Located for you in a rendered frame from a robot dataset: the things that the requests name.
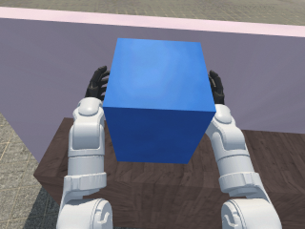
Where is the left robot upper arm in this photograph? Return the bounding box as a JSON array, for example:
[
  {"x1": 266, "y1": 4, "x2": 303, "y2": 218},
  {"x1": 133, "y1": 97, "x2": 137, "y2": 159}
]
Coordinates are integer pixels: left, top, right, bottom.
[{"x1": 56, "y1": 198, "x2": 113, "y2": 229}]

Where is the right robot hand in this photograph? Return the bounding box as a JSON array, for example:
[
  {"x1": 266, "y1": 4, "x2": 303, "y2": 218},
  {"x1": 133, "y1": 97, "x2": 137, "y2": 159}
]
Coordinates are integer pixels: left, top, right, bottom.
[{"x1": 208, "y1": 70, "x2": 225, "y2": 105}]

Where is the pedestal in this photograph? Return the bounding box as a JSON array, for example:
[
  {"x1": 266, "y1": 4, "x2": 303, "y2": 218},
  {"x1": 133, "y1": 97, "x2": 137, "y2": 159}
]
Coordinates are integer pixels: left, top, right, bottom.
[{"x1": 33, "y1": 117, "x2": 305, "y2": 229}]

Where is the carton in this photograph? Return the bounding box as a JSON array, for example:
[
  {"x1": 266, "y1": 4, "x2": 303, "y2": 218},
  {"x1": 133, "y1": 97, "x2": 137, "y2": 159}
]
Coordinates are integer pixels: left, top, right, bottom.
[{"x1": 102, "y1": 38, "x2": 216, "y2": 164}]

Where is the left robot forearm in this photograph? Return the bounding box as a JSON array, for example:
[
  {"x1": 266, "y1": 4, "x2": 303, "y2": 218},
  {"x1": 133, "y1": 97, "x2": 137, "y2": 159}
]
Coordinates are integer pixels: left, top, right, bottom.
[{"x1": 56, "y1": 97, "x2": 107, "y2": 229}]

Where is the left robot hand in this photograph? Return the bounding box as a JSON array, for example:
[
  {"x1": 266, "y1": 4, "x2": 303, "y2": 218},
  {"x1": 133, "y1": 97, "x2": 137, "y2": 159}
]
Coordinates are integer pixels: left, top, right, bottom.
[{"x1": 85, "y1": 65, "x2": 111, "y2": 101}]

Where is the right robot upper arm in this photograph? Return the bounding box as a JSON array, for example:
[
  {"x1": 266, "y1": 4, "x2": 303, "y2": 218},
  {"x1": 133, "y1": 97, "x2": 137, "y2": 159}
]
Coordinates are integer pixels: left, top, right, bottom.
[{"x1": 221, "y1": 198, "x2": 281, "y2": 229}]

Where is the right robot forearm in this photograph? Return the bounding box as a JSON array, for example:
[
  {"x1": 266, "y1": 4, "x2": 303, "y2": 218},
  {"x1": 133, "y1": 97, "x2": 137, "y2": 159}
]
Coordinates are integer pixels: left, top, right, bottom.
[{"x1": 205, "y1": 104, "x2": 282, "y2": 229}]

